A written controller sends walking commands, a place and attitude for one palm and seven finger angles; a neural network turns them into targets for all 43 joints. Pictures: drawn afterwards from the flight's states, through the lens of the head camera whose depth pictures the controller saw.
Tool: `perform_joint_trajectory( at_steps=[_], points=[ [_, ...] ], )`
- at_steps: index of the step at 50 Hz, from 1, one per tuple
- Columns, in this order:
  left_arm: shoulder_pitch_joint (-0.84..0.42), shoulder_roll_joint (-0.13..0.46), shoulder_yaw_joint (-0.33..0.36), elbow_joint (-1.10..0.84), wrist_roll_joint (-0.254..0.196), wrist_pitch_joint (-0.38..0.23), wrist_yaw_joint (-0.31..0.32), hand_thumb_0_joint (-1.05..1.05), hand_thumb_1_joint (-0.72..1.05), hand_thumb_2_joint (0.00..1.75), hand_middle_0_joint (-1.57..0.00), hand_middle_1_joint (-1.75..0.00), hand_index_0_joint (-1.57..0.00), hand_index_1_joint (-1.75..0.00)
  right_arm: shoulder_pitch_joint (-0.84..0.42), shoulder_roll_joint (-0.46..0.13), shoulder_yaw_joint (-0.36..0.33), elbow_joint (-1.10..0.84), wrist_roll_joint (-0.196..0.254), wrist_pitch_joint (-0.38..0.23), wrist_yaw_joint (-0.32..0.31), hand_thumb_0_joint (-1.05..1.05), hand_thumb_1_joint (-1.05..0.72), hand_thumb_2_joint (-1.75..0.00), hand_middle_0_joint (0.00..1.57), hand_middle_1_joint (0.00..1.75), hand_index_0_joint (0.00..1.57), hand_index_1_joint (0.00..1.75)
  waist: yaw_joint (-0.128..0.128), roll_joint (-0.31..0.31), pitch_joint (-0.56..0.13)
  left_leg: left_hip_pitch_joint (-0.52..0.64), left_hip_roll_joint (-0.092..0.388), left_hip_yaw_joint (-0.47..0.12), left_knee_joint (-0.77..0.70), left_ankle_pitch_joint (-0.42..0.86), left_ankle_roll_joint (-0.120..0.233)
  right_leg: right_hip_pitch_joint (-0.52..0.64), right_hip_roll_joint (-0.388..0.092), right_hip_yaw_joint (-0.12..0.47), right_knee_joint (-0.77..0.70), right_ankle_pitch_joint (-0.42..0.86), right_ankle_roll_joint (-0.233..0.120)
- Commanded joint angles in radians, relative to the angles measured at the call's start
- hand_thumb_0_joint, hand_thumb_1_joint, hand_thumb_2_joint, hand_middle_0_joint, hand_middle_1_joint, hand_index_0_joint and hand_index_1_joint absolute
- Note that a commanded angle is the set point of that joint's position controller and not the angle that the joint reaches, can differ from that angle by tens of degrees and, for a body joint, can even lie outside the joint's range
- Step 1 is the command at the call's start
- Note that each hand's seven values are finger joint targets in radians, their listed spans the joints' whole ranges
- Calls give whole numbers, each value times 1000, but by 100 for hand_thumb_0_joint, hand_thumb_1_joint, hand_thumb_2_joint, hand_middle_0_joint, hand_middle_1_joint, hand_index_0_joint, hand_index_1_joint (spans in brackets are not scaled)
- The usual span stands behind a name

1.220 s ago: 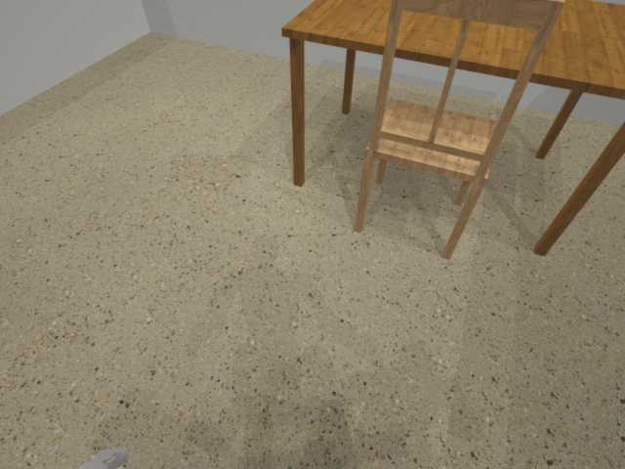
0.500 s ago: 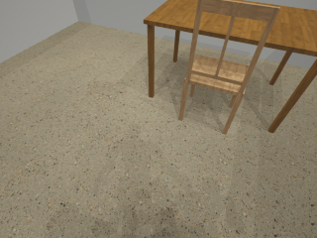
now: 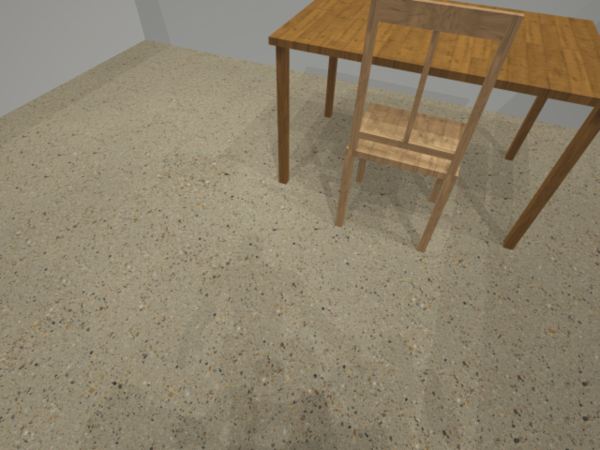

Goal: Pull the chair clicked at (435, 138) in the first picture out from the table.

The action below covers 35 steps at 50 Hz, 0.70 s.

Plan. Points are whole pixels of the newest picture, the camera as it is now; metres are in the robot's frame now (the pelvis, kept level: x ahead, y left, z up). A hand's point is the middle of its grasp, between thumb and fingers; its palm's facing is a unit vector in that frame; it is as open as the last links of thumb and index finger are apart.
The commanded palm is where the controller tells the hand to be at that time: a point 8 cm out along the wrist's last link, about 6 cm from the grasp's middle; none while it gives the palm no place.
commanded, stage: look at it before walking up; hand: left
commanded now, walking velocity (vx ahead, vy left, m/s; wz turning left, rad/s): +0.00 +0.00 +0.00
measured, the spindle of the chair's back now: (419, 91) +1.15 -0.32 -0.07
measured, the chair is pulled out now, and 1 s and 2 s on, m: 0.00 0.00 0.00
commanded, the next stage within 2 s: walk to a spot facing it in 0.22 s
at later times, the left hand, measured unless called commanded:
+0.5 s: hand out of the picture +0.06 +0.22 -0.17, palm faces -0.02 -0.96 -0.28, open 7.4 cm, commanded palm none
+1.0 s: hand (206, 382) +0.27 +0.18 -0.20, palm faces -0.13 -0.98 -0.14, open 7.4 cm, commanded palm none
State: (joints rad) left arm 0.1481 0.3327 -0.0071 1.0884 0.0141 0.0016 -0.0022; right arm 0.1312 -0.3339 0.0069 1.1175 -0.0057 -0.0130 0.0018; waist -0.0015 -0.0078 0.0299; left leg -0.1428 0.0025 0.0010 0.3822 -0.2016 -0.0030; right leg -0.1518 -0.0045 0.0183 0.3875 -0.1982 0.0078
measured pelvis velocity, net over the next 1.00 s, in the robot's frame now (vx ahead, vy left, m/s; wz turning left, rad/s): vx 0.19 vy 0.01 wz -0.14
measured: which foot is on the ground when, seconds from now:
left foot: down 0.00-1.00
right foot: down 0.00-0.74, up 0.76-1.00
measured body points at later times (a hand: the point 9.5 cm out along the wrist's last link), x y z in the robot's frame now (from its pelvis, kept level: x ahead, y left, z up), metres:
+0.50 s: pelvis +0.03 +0.00 +0.00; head +0.01 +0.00 +0.44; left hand +0.07 +0.27 -0.15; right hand +0.08 -0.28 -0.15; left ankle +0.00 +0.12 -0.74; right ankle +0.01 -0.12 -0.74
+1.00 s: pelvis +0.19 +0.01 -0.02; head +0.23 +0.03 +0.43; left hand +0.28 +0.24 -0.18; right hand +0.03 -0.16 -0.15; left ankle +0.02 +0.11 -0.74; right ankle +0.29 -0.10 -0.70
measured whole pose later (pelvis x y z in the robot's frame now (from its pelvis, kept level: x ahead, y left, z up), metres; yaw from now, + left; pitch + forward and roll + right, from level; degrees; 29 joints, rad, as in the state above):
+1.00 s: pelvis +0.19 +0.01 -0.02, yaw -8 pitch -1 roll -2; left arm 0.19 0.19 0.05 1.03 0.02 0.01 -0.03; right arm 0.52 -0.08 0.01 1.20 -0.01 -0.08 -0.04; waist -0.01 -0.01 0.10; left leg 0.19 0.04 0.21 0.28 -0.45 0.00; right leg -0.60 -0.02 -0.14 0.88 -0.21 -0.06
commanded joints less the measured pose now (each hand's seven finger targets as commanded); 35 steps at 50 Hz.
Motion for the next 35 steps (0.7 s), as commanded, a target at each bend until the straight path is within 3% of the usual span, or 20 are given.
perform_joint_trajectory(
  at_steps=[1, 16, 18, 21, 24, 28, 30, 31, 32, 33, 34, 35],
  points=[
    [-41, 202, 39, -62, -4, -25, 13, 0, 90, 90, -20, -30, -20, -30, -52, -205, -43, -62, -2, -22, -13, 0, -90, -90, 20, 30, 20, 30, 2, 9, -38, -12, 111, -111, -80, 56, 29, -18, -110, 98, -76, 16, -34],
    [-39, 205, 39, -56, -4, -29, 15, 0, 90, 90, -20, -30, -20, -30, -55, -207, -43, -60, -1, -23, -15, 0, -90, -90, 20, 30, 20, 30, 2, 0, -56, 18, 117, -105, -76, 125, 28, 3, -115, 91, -68, 103, -35],
    [37, 80, 14, -24, -3, -8, 19, 0, 90, 90, -20, -30, -20, -30, 12, -79, -13, -29, -10, -6, -10, 0, -90, -90, 20, 30, 20, 30, 4, -7, -67, 18, 107, -74, -57, -19, 10, -3, -103, 90, -60, -68, -21],
    [76, 93, 25, -27, 6, 5, 4, 0, 90, 90, -20, -30, -20, -30, 47, -83, -21, -33, -18, 4, -4, 0, -90, -90, 20, 30, 20, 30, 9, -25, 31, -82, 89, -71, -50, -327, 21, -80, -87, 135, -75, -357, -45],
    [118, 88, 37, -40, 9, 2, -7, 0, 90, 90, -20, -30, -20, -30, 64, -86, -32, -49, -19, -1, -2, 0, -90, -90, 20, 30, 20, 30, 15, -18, 101, -130, 94, -69, -12, -386, 35, -135, -75, 159, -52, -408, -71],
    [197, 74, 54, -36, 6, -18, -5, 0, 90, 90, -20, -30, -20, -30, 100, -40, -33, -68, -14, -24, -6, 0, -90, -90, 20, 30, 20, 30, 21, -77, 94, -189, 67, -2, 136, -251, 32, -55, -113, 234, -35, -289, -120],
    [255, 90, 69, -25, 5, -28, 2, 0, 90, 90, -20, -30, -20, -30, 87, -9, -37, -87, -12, -32, -5, 0, -90, -90, 20, 30, 20, 30, 34, -159, 96, -274, 38, 76, 277, -243, 11, 6, -198, 346, -97, -249, -172],
    [274, 92, 74, -21, 5, -35, 7, 0, 90, 90, -20, -30, -20, -30, 75, 5, -36, -98, -10, -39, -7, 0, -90, -90, 20, 30, 20, 30, 36, -166, 110, -303, 41, 92, 300, -246, 5, 28, -236, 389, -108, -163, -202],
    [287, 85, 77, -16, 6, -42, 10, 0, 90, 90, -20, -30, -20, -30, 71, 16, -34, -102, -7, -48, -8, 0, -90, -90, 20, 30, 20, 30, 36, -157, 98, -305, 47, 88, 286, -254, 5, 61, -246, 391, -88, -35, -220],
    [279, 76, 81, -16, 7, -45, 13, 0, 90, 90, -20, -30, -20, -30, 99, 26, -36, -97, -5, -55, -9, 0, -90, -90, 20, 30, 20, 30, 20, -126, 83, -253, 57, 89, 232, -242, 8, 56, -240, 350, -42, 64, -218],
    [253, 65, 80, -22, 4, -43, 13, 0, 90, 90, -20, -30, -20, -30, 154, 32, -38, -72, -4, -60, -10, 0, -90, -90, 20, 30, 20, 30, -10, -70, 66, -112, 60, 94, 136, -194, 20, -30, -200, 275, 35, 117, -192],
    [201, 28, 75, -36, 0, -42, 10, 0, 90, 90, -20, -30, -20, -30, 293, 21, -43, -25, -6, -68, -14, 0, -90, -90, 20, 30, 20, 30, -81, 17, 25, 131, 94, 22, 10, -99, 52, -187, -99, 153, 234, 164, -138]
  ],
)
